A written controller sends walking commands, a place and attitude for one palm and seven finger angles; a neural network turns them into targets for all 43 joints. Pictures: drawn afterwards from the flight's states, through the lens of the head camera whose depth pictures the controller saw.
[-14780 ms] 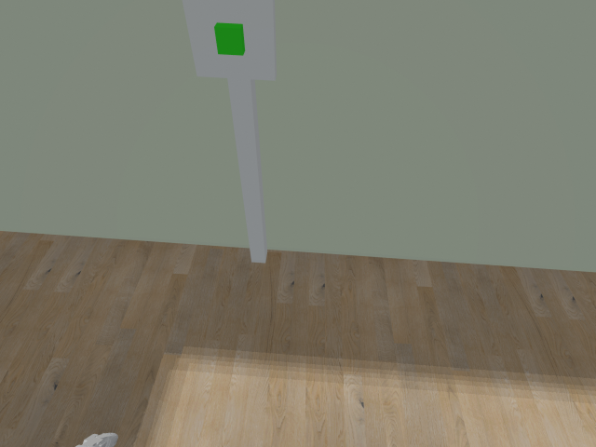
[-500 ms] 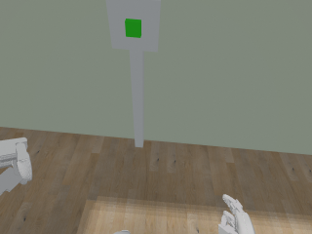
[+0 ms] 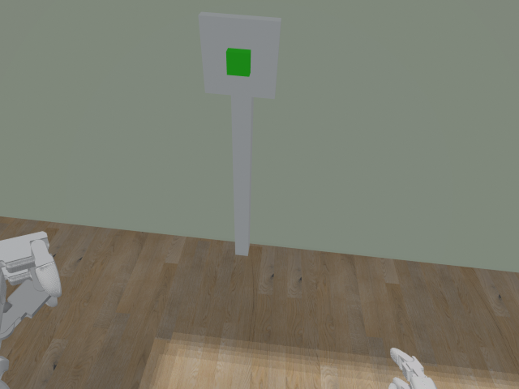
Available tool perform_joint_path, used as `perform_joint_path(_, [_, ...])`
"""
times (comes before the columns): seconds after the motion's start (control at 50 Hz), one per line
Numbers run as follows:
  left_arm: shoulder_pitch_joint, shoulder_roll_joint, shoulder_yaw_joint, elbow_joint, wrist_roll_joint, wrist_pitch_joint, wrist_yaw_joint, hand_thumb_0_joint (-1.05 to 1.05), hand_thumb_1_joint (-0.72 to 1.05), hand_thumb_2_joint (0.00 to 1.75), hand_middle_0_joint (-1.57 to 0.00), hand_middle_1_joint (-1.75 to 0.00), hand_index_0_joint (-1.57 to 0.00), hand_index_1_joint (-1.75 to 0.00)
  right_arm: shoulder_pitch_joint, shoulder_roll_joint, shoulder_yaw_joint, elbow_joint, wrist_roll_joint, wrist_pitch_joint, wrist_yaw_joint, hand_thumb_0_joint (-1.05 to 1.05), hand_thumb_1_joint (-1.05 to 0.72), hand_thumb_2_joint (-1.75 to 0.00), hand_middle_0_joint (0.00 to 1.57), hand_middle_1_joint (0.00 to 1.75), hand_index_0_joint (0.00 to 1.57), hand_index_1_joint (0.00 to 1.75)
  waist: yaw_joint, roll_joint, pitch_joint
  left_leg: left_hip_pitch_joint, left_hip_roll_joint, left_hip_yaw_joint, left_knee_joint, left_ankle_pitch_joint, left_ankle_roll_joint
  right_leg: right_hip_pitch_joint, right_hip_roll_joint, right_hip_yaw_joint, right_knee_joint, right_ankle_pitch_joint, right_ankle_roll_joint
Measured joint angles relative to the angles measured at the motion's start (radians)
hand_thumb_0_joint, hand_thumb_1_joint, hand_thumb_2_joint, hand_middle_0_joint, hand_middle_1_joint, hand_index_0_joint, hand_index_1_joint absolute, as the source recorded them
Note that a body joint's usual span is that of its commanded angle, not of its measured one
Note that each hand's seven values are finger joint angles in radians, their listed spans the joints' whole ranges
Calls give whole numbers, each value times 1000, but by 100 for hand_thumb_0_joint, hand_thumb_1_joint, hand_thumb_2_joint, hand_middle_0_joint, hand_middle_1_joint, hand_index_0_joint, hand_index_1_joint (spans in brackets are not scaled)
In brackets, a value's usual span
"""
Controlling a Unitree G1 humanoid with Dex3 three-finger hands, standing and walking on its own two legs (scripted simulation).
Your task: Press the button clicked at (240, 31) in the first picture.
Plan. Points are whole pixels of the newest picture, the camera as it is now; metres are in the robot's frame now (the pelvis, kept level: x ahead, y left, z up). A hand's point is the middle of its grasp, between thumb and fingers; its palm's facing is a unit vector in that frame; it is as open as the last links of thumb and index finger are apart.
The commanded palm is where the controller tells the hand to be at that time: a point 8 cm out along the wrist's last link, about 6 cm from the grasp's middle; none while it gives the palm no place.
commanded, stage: let the arm hang, fingers relaxed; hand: left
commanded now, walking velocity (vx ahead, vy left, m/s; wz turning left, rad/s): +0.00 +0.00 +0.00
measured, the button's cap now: (238, 61) +0.83 +0.10 +0.16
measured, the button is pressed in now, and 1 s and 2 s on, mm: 0 0 0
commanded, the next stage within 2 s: stand and wait in 1.18 s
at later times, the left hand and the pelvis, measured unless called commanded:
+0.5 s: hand out of the picture -0.04 +0.21 -0.17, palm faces +0.05 -0.97 -0.23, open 4.0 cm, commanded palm none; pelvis -0.02 +0.01 +0.01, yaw +2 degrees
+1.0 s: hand out of the picture +0.02 +0.20 -0.16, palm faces +0.03 -0.97 -0.24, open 7.3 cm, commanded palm none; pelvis -0.02 +0.01 +0.01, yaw +1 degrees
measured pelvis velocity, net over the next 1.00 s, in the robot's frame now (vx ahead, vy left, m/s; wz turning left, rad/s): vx -0.02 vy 0.01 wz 0.01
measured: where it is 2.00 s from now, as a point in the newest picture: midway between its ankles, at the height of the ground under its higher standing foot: outside the picture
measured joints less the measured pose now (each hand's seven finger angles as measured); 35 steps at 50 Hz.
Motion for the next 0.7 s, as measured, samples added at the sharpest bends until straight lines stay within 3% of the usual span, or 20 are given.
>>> perform_joint_path(0.1, [-30,5,-12,80,14,1,-21,2,89,90,-131,-150,-130,-150,-21,17,4,14,0,-11,12,1,-90,-90,20,30,20,30,11,-18,2,12,-17,15,-31,40,-19,6,-19,15,-14,14,18])
perform_joint_path(0.16, [-197,1,-125,432,33,111,-99,1,90,90,-130,-149,-129,-149,-67,-23,-9,82,-3,21,58,1,-90,-90,20,30,20,30,22,19,-13,-40,-39,2,3,39,-10,-35,-37,15,17,-4,26])
perform_joint_path(0.22, [-313,-52,-217,835,43,228,-133,1,90,90,-125,-144,-124,-145,-107,-33,-8,142,-10,73,70,1,-90,-90,20,30,20,30,10,38,-5,-50,-43,-1,21,36,-5,-44,-42,13,32,-3,30])
perform_joint_path(0.3, [-351,-119,-308,1212,40,294,-149,1,91,90,-115,-135,-114,-135,-101,-11,0,192,-18,110,74,1,-90,-90,20,30,20,30,-18,0,35,-27,-43,1,3,46,-6,-24,-41,15,20,4,28])
perform_joint_path(0.34, [-344,-152,-336,1338,44,298,-139,2,91,90,-108,-129,-108,-129,-84,-2,3,226,-18,121,71,1,-90,-90,20,29,20,30,-20,-17,57,-12,-37,-1,-20,59,-8,-5,-34,14,-14,24,29])
perform_joint_path(0.52, [-270,-116,-325,1614,23,266,-142,2,91,90,-77,-98,-77,-96,27,23,-8,396,-11,153,55,1,-90,-90,20,29,20,30,18,-17,102,28,-28,-17,-112,113,-13,57,-21,-4,-143,94,20])
perform_joint_path(0.7, [-259,-126,-327,1708,21,256,-140,1,91,90,-46,-60,-46,-60,54,31,-21,460,-7,149,50,1,-90,-90,20,29,20,30,13,18,99,53,-33,-5,-145,130,-10,67,-26,9,-152,100,18])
